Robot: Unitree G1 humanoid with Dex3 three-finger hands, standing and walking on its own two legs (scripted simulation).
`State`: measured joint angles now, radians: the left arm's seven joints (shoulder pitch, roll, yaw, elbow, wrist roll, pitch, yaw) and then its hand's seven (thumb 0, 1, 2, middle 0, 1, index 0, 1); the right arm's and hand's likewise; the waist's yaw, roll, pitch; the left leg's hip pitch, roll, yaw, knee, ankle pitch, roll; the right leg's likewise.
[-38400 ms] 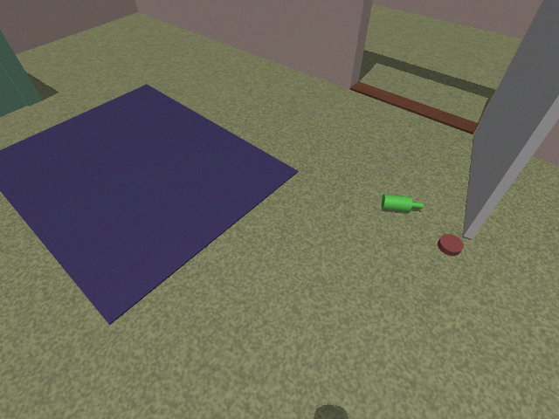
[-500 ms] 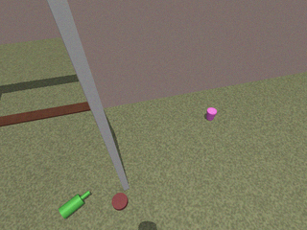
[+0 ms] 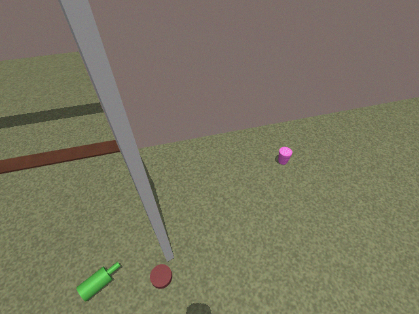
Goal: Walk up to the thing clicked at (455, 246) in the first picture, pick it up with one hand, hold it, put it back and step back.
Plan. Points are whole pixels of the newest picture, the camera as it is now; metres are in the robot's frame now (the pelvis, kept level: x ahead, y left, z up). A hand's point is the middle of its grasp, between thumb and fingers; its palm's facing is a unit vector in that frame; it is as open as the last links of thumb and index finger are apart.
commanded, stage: stand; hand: left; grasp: from above
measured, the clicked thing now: (161, 276) +0.41 +0.27 -0.77
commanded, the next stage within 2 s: step back in 0.52 s
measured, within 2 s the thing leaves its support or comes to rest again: neither
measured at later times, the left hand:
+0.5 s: hand out of the picture +0.07 +0.24 -0.16, palm faces +0.01 -0.94 -0.34, open 7.4 cm
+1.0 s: hand out of the picture +0.07 +0.30 -0.18, palm faces -0.05 -0.94 -0.35, open 7.4 cm
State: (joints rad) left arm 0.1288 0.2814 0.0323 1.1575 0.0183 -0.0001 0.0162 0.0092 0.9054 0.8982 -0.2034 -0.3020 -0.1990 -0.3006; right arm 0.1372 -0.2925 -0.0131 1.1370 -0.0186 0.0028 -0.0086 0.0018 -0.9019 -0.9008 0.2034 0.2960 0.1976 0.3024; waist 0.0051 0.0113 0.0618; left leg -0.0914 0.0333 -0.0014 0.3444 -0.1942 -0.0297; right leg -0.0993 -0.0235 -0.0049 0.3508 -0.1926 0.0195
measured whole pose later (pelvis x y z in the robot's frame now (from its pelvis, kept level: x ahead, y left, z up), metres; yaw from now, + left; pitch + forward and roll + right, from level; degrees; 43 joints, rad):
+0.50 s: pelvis +0.00 +0.00 +0.00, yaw +0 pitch -3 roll +0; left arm 0.12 0.32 0.02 1.14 0.01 -0.01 0.00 0.01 0.91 0.90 -0.20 -0.30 -0.20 -0.30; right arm 0.12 -0.33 -0.01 1.13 -0.02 0.00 0.00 0.00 -0.90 -0.90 0.20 0.30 0.20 0.30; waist 0.00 0.01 0.06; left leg -0.10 0.04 0.00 0.33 -0.19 -0.03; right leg -0.11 -0.02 -0.01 0.35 -0.19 0.01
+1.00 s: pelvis -0.07 +0.05 -0.02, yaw -1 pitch -1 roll -2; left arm 0.04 0.41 0.05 0.89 0.00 0.07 0.03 0.01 0.91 0.90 -0.20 -0.30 -0.20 -0.30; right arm 0.15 -0.35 -0.05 0.91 -0.03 0.04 0.00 0.00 -0.90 -0.90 0.21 0.30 0.20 0.30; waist -0.02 -0.05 0.20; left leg -0.28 -0.01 0.01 0.60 -0.29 0.06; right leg -0.48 0.13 0.16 1.16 -0.51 -0.02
